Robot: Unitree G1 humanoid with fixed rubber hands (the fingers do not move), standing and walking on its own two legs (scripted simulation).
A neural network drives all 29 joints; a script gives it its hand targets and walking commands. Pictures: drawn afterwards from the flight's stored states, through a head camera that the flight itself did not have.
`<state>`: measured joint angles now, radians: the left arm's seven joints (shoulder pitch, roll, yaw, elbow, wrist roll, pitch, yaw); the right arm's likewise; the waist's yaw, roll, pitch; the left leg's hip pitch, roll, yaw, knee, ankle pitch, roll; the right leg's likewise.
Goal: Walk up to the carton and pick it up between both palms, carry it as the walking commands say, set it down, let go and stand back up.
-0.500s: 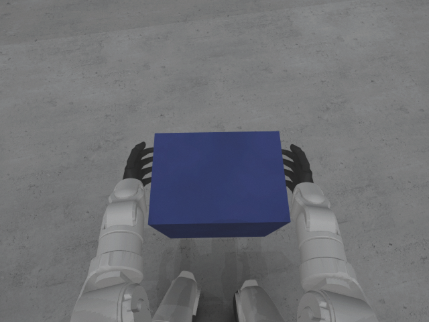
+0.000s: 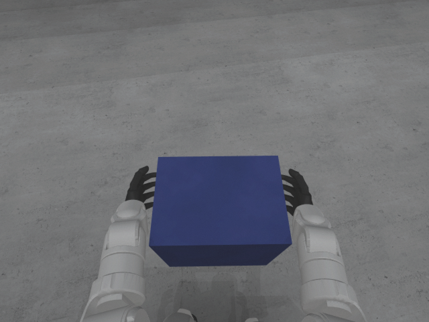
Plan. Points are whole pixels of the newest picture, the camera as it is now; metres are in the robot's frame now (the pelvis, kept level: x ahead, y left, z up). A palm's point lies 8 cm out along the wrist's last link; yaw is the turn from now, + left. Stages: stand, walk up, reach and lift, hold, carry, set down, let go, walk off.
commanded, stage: reach and lift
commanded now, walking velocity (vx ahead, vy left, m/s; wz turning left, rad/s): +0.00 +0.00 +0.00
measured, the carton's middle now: (218, 217) +0.33 +0.02 -0.08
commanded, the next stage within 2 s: hold in 1.86 s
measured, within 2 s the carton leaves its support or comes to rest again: neither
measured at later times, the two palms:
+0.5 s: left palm (128, 198) +0.31 +0.18 +0.04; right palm (316, 203) +0.31 -0.15 +0.05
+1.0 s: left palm (127, 196) +0.30 +0.17 +0.08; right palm (331, 204) +0.30 -0.16 +0.08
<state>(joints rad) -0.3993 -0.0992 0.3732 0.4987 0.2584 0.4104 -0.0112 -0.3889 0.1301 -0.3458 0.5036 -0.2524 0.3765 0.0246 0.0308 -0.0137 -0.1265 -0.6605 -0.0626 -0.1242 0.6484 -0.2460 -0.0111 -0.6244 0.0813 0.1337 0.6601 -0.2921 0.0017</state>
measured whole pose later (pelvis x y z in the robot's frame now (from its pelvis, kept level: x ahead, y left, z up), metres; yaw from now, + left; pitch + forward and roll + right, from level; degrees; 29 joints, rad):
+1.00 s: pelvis +0.01 +0.00 +0.03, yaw +0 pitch -7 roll +0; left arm -0.27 -0.13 0.29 0.25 0.28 0.75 -0.03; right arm -0.27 0.14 -0.27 0.26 -0.26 0.72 0.06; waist 0.00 -0.01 0.01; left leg -0.06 -0.04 -0.12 0.35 -0.17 0.00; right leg -0.01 0.05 0.12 0.35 -0.21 -0.01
